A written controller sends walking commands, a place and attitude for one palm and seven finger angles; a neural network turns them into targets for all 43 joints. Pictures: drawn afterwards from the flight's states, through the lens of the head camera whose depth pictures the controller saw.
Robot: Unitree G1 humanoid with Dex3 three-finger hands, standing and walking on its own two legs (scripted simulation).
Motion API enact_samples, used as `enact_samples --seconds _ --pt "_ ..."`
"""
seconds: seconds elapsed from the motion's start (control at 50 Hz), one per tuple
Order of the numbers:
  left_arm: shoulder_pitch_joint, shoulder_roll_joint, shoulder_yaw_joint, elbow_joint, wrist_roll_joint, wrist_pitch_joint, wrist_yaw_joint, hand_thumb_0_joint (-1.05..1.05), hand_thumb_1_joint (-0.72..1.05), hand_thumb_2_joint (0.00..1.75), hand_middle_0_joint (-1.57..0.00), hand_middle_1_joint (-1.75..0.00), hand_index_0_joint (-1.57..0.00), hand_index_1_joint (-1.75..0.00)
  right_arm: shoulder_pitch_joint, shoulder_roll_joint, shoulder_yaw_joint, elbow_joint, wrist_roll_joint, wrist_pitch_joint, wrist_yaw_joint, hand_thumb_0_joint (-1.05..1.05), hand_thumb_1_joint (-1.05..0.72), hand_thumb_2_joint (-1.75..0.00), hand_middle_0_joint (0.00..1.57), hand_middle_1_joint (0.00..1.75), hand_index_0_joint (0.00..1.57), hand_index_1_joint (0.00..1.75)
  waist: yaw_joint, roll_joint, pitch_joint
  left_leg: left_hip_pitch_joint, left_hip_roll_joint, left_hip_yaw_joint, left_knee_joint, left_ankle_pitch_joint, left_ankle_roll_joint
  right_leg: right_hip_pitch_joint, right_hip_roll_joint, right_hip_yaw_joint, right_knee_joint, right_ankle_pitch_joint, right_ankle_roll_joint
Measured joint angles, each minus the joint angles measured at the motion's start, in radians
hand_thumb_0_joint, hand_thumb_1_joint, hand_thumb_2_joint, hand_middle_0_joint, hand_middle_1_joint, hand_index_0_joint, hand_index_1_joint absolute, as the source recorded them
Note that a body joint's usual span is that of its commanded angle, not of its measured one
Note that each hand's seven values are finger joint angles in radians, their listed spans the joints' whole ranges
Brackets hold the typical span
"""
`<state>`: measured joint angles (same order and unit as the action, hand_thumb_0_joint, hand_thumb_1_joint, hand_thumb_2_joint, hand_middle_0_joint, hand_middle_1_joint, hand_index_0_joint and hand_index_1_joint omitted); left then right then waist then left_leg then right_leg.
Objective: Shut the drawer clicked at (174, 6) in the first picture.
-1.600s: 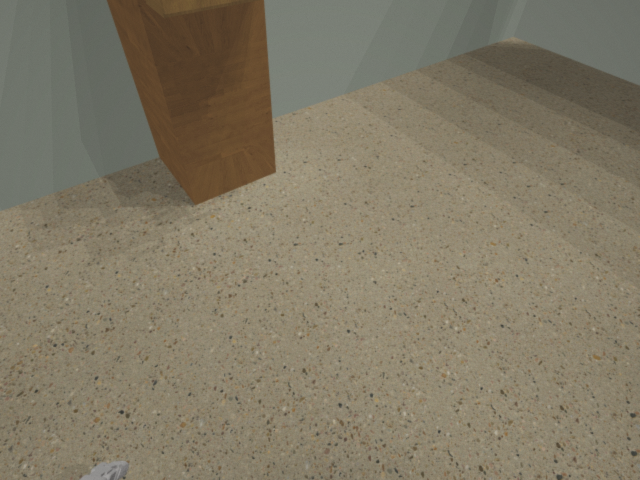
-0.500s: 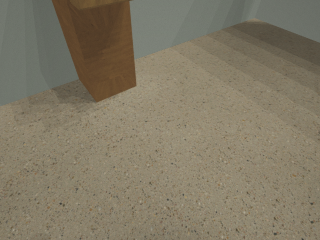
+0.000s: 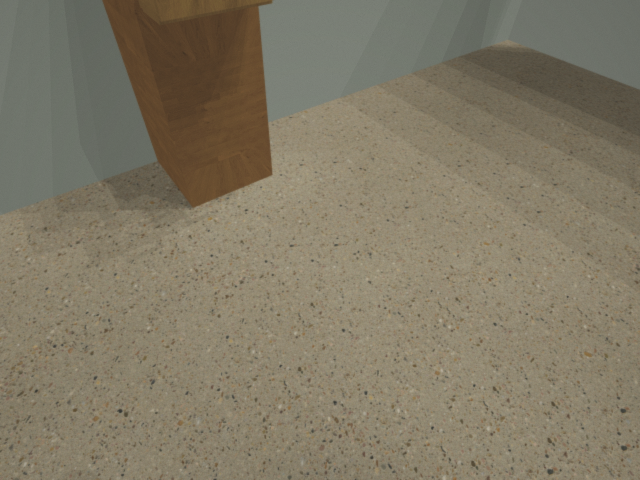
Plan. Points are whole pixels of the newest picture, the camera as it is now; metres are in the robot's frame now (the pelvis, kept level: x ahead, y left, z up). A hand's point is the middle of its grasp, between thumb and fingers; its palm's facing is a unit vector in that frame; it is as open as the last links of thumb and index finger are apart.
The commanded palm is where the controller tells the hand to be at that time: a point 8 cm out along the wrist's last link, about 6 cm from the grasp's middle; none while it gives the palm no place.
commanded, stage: get within about a metre, facing it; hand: left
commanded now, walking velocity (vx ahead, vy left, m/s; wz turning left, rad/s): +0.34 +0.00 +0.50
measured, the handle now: out of the picture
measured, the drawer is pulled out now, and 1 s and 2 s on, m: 0.17 0.17 0.17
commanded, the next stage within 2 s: stand and wait in 0.90 s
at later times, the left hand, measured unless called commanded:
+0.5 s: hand out of the picture +0.08 +0.25 -0.18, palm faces +0.17 -0.97 -0.18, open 7.4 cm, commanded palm none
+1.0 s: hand (191, 359) +0.34 +0.25 -0.17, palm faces +0.33 -0.91 -0.23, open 7.2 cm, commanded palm none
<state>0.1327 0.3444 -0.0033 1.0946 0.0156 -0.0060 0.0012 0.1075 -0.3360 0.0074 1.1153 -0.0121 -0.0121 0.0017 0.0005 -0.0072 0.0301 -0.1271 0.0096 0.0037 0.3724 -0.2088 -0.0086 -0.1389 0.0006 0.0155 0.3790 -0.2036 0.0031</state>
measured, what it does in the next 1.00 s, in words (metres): walks ahead, turning left: right foot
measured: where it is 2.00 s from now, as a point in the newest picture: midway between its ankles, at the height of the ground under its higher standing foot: (292, 409)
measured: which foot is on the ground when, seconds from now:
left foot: down 0.00-0.78, up 0.80-1.00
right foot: down 0.00-0.30, up 0.32-0.76, down 0.78-1.00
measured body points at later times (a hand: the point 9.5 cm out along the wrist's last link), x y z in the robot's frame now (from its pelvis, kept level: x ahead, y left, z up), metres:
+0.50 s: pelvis +0.11 +0.06 +0.00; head +0.12 +0.08 +0.45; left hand +0.07 +0.30 -0.17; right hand +0.08 -0.16 -0.15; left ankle +0.05 +0.13 -0.75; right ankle +0.13 -0.07 -0.67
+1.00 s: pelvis +0.34 +0.05 -0.01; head +0.36 +0.05 +0.44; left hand +0.32 +0.29 -0.15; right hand +0.43 -0.18 -0.17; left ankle +0.30 +0.17 -0.66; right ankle +0.38 -0.04 -0.75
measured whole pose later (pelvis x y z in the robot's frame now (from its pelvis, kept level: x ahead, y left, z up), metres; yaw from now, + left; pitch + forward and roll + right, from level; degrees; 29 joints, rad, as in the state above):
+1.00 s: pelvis +0.34 +0.05 -0.01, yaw +18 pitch -1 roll -1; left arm 0.22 0.16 0.06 1.04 0.03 -0.09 0.03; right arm 0.26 -0.20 -0.06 1.07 -0.03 -0.02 0.00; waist -0.02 0.03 0.06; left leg -0.52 0.09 0.04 1.15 -0.30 0.00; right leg -0.22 -0.04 -0.21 0.49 -0.25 -0.04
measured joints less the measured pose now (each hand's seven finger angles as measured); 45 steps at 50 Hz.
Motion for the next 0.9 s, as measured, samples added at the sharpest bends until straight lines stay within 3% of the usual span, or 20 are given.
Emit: enact_samples --seconds 0.08,0.14,0.22,0.28,0.32,0.36,0.4,0.46,0.62,0.72,0.78,0.86,0.9 --pt "0.024 -0.021 0.002 -0.006 0.005 0.014 0.004 0.01 0.91 0.9 -0.2 -0.3 -0.2 -0.3 0.032 0.018 0.002 -0.005 -0.01 0.016 0.001 0.0 -0.9 -0.9 0.2 0.3 0.2 0.3 -0.004 0.002 -0.023 -0.026 -0.003 -0.011 0.049 -0.034 0.002 -0.016 -0.004 -0.012 0.039 -0.031 0.002" --pt "0.065 -0.047 0.008 -0.021 0.011 0.018 -0.005 0.01 0.91 0.9 -0.2 -0.3 -0.2 -0.3 0.086 0.043 0.001 -0.011 -0.014 0.031 0.008 0.0 -0.9 -0.9 0.2 0.3 0.2 0.3 -0.004 0.005 -0.045 -0.072 -0.004 -0.023 0.149 -0.156 0.013 -0.024 -0.008 -0.035 0.069 -0.069 0.0" --pt "0.131 -0.081 0.02 -0.033 0.014 -0.003 -0.005 0.01 0.9 0.9 -0.2 -0.3 -0.2 -0.3 0.154 0.082 -0.006 -0.014 -0.012 0.038 0.02 0.0 -0.91 -0.9 0.2 0.3 0.2 0.3 0.001 -0.006 -0.043 -0.164 0.013 0.021 0.341 -0.239 0.019 0.01 -0.029 -0.081 0.063 -0.097 0.007" --pt "0.179 -0.093 0.028 -0.021 0.016 -0.008 -0.005 0.01 0.9 0.9 -0.2 -0.3 -0.2 -0.3 0.189 0.109 -0.011 -0.027 -0.008 0.022 0.028 0.0 -0.91 -0.9 0.2 0.3 0.2 0.3 -0.002 -0.028 -0.026 -0.166 0.026 0.067 0.275 -0.196 0.02 0.034 -0.062 -0.108 0.092 -0.14 0.03" --pt "0.206 -0.101 0.033 -0.008 0.009 0.003 -0.007 0.01 0.9 0.9 -0.2 -0.3 -0.2 -0.3 0.209 0.118 -0.019 -0.04 -0.01 -0.003 0.026 0.0 -0.9 -0.9 0.2 0.3 0.2 0.3 -0.007 -0.034 -0.017 -0.158 0.014 0.077 0.235 -0.098 0.032 -0.006 -0.088 -0.112 0.23 -0.219 0.032" --pt "0.22 -0.11 0.035 0.008 0.01 0.024 -0.007 0.01 0.91 0.9 -0.2 -0.3 -0.2 -0.3 0.226 0.135 -0.025 -0.045 -0.012 -0.019 0.015 0.0 -0.9 -0.9 0.2 0.3 0.2 0.3 -0.008 -0.041 -0.012 -0.144 -0.002 0.093 0.255 -0.116 0.053 -0.104 -0.084 -0.074 0.468 -0.282 0.018" --pt "0.22 -0.118 0.041 0.018 0.015 0.028 -0.01 0.01 0.91 0.9 -0.2 -0.3 -0.2 -0.3 0.252 0.154 -0.025 -0.043 -0.01 -0.026 0.006 0.0 -0.91 -0.9 0.2 0.3 0.2 0.3 -0.017 -0.04 -0.016 -0.104 -0.017 0.095 0.206 -0.13 0.066 -0.199 -0.08 -0.067 0.634 -0.246 0.009" --pt "0.189 -0.124 0.046 0.009 0.02 0.016 -0.018 0.01 0.91 0.9 -0.2 -0.3 -0.2 -0.3 0.294 0.187 -0.019 -0.024 -0.008 -0.04 -0.005 0.0 -0.91 -0.9 0.2 0.3 0.2 0.3 -0.026 -0.035 -0.013 -0.034 -0.039 0.071 0.094 -0.096 0.068 -0.308 -0.091 -0.075 0.715 -0.146 0.018" --pt "0.074 -0.154 0.051 -0.056 0.014 -0.001 -0.018 0.01 0.91 0.9 -0.2 -0.3 -0.2 -0.3 0.359 0.245 -0.019 0.03 -0.004 -0.059 -0.016 0.0 -0.9 -0.9 0.21 0.3 0.2 0.3 -0.033 -0.02 0.001 0.127 -0.06 0.014 -0.076 -0.091 0.063 -0.443 -0.126 -0.078 0.548 -0.012 0.054" --pt "0.002 -0.175 0.052 -0.081 0.009 -0.009 -0.021 0.01 0.91 0.9 -0.2 -0.3 -0.2 -0.3 0.361 0.239 -0.029 0.036 -0.013 -0.061 -0.018 0.0 -0.9 -0.9 0.21 0.3 0.21 0.3 -0.061 -0.002 0.019 0.2 -0.045 -0.001 -0.071 -0.171 0.038 -0.398 -0.107 -0.106 0.319 -0.002 0.034" --pt "-0.025 -0.18 0.05 -0.104 0.014 -0.04 -0.022 0.01 0.91 0.9 -0.2 -0.3 -0.2 -0.3 0.369 0.227 -0.036 0.042 -0.01 -0.058 -0.018 0.0 -0.9 -0.9 0.21 0.3 0.21 0.3 -0.065 0.017 0.028 0.19 -0.019 -0.018 0.073 -0.28 0.018 -0.311 -0.072 -0.132 0.209 0.045 -0.001" --pt "-0.034 -0.199 0.048 -0.116 0.013 -0.082 -0.009 0.01 0.91 0.9 -0.2 -0.3 -0.2 -0.3 0.309 0.197 -0.049 0.037 0.0 -0.032 -0.011 0.0 -0.9 -0.9 0.21 0.3 0.2 0.3 -0.045 0.04 0.059 -0.082 0.004 -0.025 0.708 -0.269 0.042 -0.256 -0.065 -0.184 0.288 -0.044 -0.049" --pt "-0.005 -0.203 0.046 -0.104 0.012 -0.084 0.0 0.01 0.91 0.9 -0.2 -0.3 -0.2 -0.3 0.263 0.176 -0.057 0.021 -0.004 -0.023 -0.009 0.0 -0.91 -0.9 0.2 0.3 0.2 0.3 -0.031 0.037 0.054 -0.203 0.025 0.004 0.847 -0.203 0.042 -0.199 -0.061 -0.195 0.243 -0.054 -0.041"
